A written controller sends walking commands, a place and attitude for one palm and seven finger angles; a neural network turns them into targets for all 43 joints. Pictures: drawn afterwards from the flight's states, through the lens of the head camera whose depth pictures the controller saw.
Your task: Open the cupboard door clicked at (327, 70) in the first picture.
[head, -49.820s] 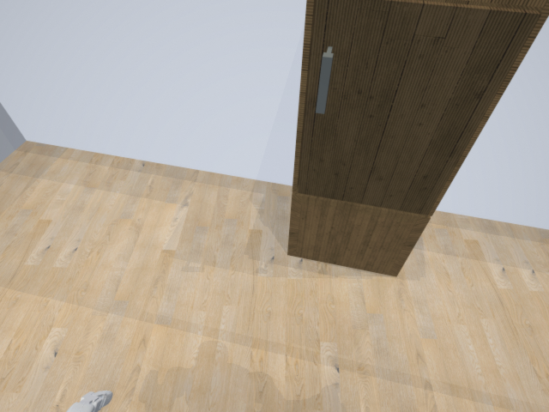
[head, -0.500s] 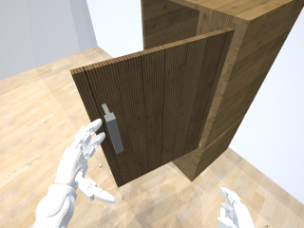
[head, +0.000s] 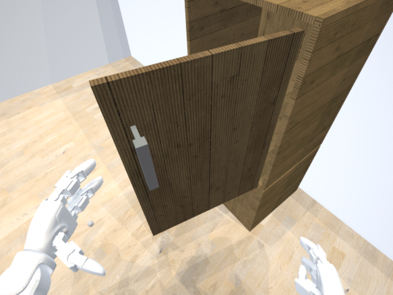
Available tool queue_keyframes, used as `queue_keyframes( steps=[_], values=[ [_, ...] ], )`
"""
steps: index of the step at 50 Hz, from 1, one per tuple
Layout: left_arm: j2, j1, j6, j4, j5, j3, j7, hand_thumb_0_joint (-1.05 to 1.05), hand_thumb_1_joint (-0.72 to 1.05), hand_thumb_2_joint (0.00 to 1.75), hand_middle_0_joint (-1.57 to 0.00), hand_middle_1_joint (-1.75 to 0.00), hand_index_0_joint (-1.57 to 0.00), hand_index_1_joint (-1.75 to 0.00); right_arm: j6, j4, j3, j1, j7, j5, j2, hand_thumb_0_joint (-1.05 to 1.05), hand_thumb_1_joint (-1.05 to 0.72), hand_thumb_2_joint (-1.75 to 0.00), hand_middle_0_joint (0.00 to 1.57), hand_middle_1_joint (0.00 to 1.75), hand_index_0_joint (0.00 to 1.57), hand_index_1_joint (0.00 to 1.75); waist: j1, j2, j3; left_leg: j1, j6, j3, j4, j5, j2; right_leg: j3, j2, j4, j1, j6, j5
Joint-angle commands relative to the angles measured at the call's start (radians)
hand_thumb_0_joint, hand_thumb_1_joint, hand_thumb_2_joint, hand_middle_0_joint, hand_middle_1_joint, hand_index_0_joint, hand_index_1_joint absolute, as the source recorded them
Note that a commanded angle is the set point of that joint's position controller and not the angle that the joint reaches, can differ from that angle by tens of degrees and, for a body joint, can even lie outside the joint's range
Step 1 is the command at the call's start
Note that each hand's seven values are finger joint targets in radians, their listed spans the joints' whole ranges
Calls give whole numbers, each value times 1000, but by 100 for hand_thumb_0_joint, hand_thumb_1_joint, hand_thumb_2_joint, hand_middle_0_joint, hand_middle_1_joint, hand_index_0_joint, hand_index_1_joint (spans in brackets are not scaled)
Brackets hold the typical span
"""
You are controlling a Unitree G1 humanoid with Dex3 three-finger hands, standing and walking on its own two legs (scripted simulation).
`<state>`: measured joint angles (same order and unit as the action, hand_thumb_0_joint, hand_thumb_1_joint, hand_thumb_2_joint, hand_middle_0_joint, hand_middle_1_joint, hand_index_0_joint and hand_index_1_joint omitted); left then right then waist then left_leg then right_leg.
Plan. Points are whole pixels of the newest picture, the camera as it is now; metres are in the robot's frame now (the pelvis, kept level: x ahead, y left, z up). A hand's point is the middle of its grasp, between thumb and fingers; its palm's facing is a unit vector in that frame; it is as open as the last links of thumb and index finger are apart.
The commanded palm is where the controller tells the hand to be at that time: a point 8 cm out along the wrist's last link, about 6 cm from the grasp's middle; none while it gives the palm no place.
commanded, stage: draw the hand back to the body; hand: left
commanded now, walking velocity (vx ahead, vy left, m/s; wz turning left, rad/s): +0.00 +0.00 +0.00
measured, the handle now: (144, 158) +0.35 +0.15 +0.10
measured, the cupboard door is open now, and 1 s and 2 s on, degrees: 78 78 78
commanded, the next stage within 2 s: step back with the hand held close in 1.58 s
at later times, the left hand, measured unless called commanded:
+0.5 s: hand (63, 213) +0.21 +0.24 +0.12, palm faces -0.04 -1.00 -0.08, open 16.2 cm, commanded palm +0.18 +0.29 +0.14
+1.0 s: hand (38, 184) +0.24 +0.28 +0.16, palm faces +0.36 -0.84 -0.41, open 11.5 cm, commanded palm +0.19 +0.33 +0.18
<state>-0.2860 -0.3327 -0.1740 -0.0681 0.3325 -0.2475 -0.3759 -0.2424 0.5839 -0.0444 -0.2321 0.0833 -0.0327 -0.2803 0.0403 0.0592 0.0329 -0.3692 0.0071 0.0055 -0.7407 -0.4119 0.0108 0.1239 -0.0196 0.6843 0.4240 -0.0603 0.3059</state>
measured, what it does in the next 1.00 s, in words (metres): shifts its weight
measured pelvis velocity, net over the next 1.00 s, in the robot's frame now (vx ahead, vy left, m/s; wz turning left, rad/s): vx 0.04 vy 0.04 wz -0.02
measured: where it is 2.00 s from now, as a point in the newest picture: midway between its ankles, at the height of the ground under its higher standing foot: outside the picture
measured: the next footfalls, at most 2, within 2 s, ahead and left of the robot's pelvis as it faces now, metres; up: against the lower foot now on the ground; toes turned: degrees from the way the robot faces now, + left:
none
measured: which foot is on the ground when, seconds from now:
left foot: down 0.00-1.00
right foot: down 0.00-1.00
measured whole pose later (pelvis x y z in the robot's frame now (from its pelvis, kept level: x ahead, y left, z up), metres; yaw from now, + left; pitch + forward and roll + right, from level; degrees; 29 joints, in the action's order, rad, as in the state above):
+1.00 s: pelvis +0.04 +0.04 +0.03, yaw -1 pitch -3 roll -1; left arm -0.33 -0.47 -0.06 -0.41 0.03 -0.25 0.12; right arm -0.14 0.65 -0.05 -0.20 0.05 0.02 -0.22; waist 0.07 0.07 -0.02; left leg -0.05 0.06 -0.03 -0.41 -0.32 -0.04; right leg 0.07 0.01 0.40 0.13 0.00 0.22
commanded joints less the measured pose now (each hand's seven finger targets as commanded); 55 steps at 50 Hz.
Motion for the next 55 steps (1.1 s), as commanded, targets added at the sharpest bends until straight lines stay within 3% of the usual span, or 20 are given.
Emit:
queue_keyframes(
  steps=[1, 3, 4, 11, 17, 19, 20, 23, 24, 25, 26, 27, 28, 29, 32, 34, 43, 48, 52, 55],
  values=[
    [-155, 199, -82, -228, 24, -61, -3, 0, -50, 30, -15, -30, -15, -30, -95, -158, 37, 99, 14, -9, -98, 0, -90, -90, 20, 30, 20, 30, -26, -46, 127, -74, 16, 25, 87, 135, -28, -183, 55, -165, -154, 46, 19],
    [-170, 219, -71, -242, 12, -67, 6, 0, -50, 30, -15, -30, -15, -30, -103, -156, 35, 106, 17, -10, -96, 0, -90, -90, 20, 30, 20, 30, -17, -8, 139, -58, 16, 30, 104, 132, -29, -166, 50, -160, -158, 41, 27],
    [-210, 205, -59, -224, 8, -103, 17, 0, -50, 30, -15, -30, -15, -30, -104, -152, 35, 104, 17, -9, -101, 0, -90, -90, 20, 30, 20, 30, -12, -42, 130, -69, 17, 33, 102, 131, -23, -172, 50, -164, -161, 39, 38],
    [-185, 165, 21, -245, 13, -110, 26, 0, -50, 30, -15, -30, -15, -30, -111, -168, 21, 121, 16, -12, -89, 0, -90, -90, 20, 30, 20, 30, 14, 1, 122, -21, 11, 42, 172, 177, -19, -100, 30, -143, -192, 34, -72],
    [-160, 138, 71, -322, 10, -85, 21, 0, -50, 30, -15, -30, -15, -30, -128, -171, 17, 124, 7, -12, -93, 0, -90, -90, 20, 30, 20, 30, 12, -12, 109, 26, 6, 52, 208, 219, -11, -67, 15, -145, -191, 35, -129],
    [-194, 131, 80, -345, 4, -113, 28, 0, -50, 30, -15, -30, -15, -30, -131, -163, 19, 122, 5, -12, -97, 0, -90, -90, 20, 30, 20, 30, 15, -21, 112, 39, 4, 53, 209, 240, -10, -68, 13, -150, -205, 31, -144],
    [-182, 133, 86, -370, 5, -106, 26, 0, -50, 30, -15, -30, -15, -30, -133, -167, 17, 126, 5, -10, -93, 0, -90, -90, 20, 30, 20, 30, 16, 14, 113, 48, 3, 52, 217, 240, -12, -66, 14, -153, -200, 32, -145],
    [-169, 120, 94, -402, 4, -102, 29, 0, -40, 34, -15, -30, -15, -30, -135, -161, 17, 120, 3, -12, -92, 0, -90, -90, 20, 30, 20, 30, 11, 23, 102, 73, -10, 60, 233, 274, -8, -48, 7, -156, -200, 32, -170],
    [-188, 117, 95, -413, 0, -116, 36, 0, -36, 36, -16, -30, -16, -30, -137, -155, 19, 121, 3, -11, -95, 0, -90, -90, 20, 30, 20, 30, 13, 0, 105, 80, -12, 65, 231, 291, -5, -48, 5, -157, -209, 29, -180],
    [-172, 133, 99, -444, -1, -96, 33, 0, -32, 37, -16, -30, -16, -30, -138, -159, 16, 125, 1, -11, -94, 0, -90, -90, 20, 30, 20, 30, 11, 39, 108, 92, -17, 66, 240, 298, -6, -46, 5, -158, -206, 30, -182],
    [-258, 119, 65, -558, -163, -106, 230, 0, -29, 39, -16, -30, -16, -30, -119, -148, 26, 122, 10, 21, -80, 0, -90, -90, 20, 30, 20, 30, 36, 37, 61, 66, -1, 73, 290, 251, 9, -82, 15, -187, -258, 26, -140],
    [-152, 15, 77, -522, -187, -46, 316, 0, -26, 40, -16, -30, -16, -30, -109, -142, 24, 108, 11, 31, -70, 0, -90, -90, 20, 30, 20, 30, 17, 34, 22, 62, -10, 78, 316, 222, 13, -79, 22, -201, -255, 25, -119],
    [-94, -35, 90, -498, -201, 1, 355, 0, -22, 42, -16, -30, -16, -30, -97, -144, 22, 110, 6, 31, -68, 0, -90, -90, 20, 30, 20, 30, 9, 5, -26, 49, -14, 86, 334, 199, 18, -74, 25, -206, -244, 26, -104],
    [-112, -32, 89, -509, -222, -5, 391, 0, -18, 43, -16, -30, -16, -30, -82, -133, 29, 114, 4, 32, -77, 0, -90, -90, 20, 30, 20, 30, 13, -27, -17, 52, -8, 87, 341, 199, 26, -81, 25, -215, -270, 24, -106],
    [-141, -41, 73, -551, -263, -29, 457, 0, -8, 48, -16, -30, -16, -30, -45, -127, 29, 119, 0, 35, -68, 0, -90, -90, 20, 30, 20, 30, 16, 36, 11, 111, -17, 72, 360, 278, 28, -86, 29, -232, -305, 23, -143],
    [-184, -16, 60, -571, -284, -54, 487, 0, -1, 51, -17, -30, -17, -30, -32, -115, 33, 122, 3, 41, -73, 0, -90, -90, 20, 30, 20, 30, 18, 34, 36, 137, -21, 66, 367, 332, 28, -89, 30, -245, -339, 21, -171],
    [-164, -52, 48, -573, -307, -63, 512, 0, 31, 64, -18, -30, -18, -30, 15, -99, 44, 130, -13, 47, -66, 0, -90, -90, 20, 30, 20, 30, 23, 38, 64, 259, -47, 59, 377, 634, 42, -84, 29, -274, -387, 29, -298],
    [-195, -91, 50, -537, -299, -125, 508, 0, 48, 72, -19, -30, -19, -30, 50, -99, 53, 140, -21, 46, -63, 0, -90, -90, 20, 30, 20, 30, 34, -24, 71, 265, -44, 42, 377, 667, 39, -87, 27, -286, -423, 30, -357],
    [-220, -83, 47, -544, -292, -170, 504, 0, 62, 78, -19, -30, -19, -30, 76, -100, 55, 149, -21, 42, -56, 0, -90, -90, 20, 30, 20, 30, 37, 19, 69, 273, -40, 26, 374, 678, 32, -96, 30, -295, -435, 29, -389],
    [-238, -70, 46, -546, -286, -193, 506, 0, 73, 82, -19, -30, -19, -30, 81, -99, 56, 155, -19, 43, -53, 0, -90, -90, 20, 30, 20, 30, 37, 13, 79, 284, -32, 19, 372, 677, 29, -100, 32, -302, -443, 30, -410]
  ],
)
